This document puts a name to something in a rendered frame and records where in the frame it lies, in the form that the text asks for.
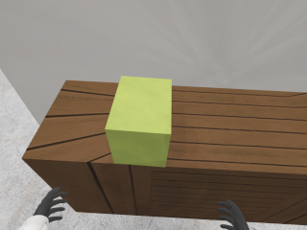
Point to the carton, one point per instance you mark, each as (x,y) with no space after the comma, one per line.
(139,124)

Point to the pedestal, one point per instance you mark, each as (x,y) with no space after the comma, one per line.
(247,146)

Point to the left robot forearm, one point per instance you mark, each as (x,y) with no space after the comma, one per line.
(37,222)

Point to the right robot hand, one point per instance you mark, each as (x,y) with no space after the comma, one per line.
(236,217)

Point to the left robot hand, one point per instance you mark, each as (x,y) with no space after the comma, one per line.
(45,207)

